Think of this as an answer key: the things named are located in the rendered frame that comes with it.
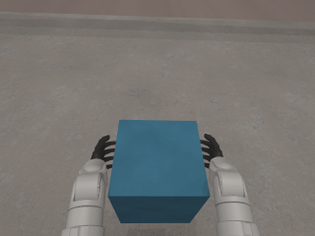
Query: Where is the robot right forearm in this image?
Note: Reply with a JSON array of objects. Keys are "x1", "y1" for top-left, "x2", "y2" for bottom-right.
[{"x1": 209, "y1": 156, "x2": 260, "y2": 236}]

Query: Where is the robot left hand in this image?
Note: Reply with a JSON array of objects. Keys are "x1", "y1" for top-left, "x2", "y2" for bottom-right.
[{"x1": 91, "y1": 135, "x2": 116, "y2": 169}]

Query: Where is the robot left forearm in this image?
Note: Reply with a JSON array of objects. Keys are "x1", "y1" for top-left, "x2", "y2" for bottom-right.
[{"x1": 61, "y1": 158, "x2": 108, "y2": 236}]

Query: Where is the carton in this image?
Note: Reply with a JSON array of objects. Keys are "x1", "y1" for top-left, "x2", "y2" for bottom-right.
[{"x1": 107, "y1": 119, "x2": 211, "y2": 223}]

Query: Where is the robot right hand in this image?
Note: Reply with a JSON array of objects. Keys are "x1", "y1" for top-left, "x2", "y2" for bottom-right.
[{"x1": 200, "y1": 134, "x2": 223, "y2": 169}]

